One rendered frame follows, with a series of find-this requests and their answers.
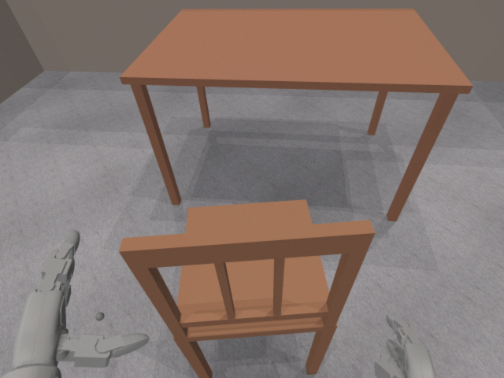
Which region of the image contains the robot left hand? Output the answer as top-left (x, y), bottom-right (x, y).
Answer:
top-left (11, 230), bottom-right (149, 371)

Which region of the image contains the robot right hand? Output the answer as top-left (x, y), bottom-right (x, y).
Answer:
top-left (375, 313), bottom-right (437, 378)

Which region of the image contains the table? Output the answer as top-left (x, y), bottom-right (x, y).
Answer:
top-left (120, 9), bottom-right (473, 221)

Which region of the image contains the chair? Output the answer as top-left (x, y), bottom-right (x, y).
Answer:
top-left (119, 199), bottom-right (375, 378)

